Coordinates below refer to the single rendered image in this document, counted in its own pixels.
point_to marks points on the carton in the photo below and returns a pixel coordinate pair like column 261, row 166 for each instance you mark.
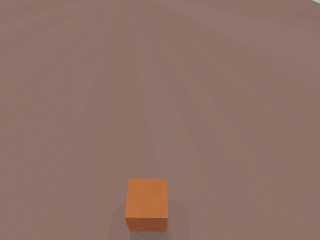
column 147, row 205

